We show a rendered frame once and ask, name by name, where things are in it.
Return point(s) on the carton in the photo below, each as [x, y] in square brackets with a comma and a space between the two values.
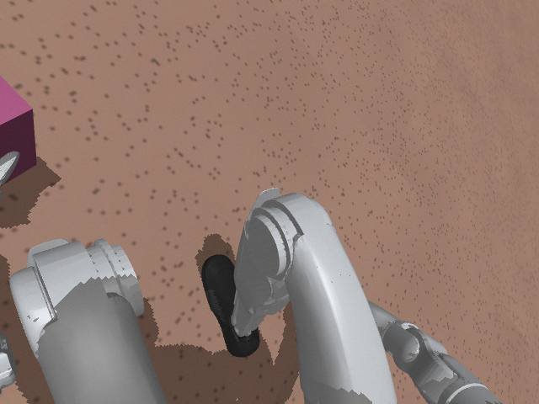
[17, 132]

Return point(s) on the right robot arm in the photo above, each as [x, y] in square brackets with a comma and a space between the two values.
[440, 378]

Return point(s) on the right robot hand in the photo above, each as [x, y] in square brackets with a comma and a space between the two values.
[383, 318]

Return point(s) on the right robot foot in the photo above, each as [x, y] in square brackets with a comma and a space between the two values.
[218, 281]

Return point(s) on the left robot hand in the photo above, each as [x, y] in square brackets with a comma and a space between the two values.
[7, 164]

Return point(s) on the left robot arm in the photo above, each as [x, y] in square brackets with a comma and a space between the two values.
[8, 370]

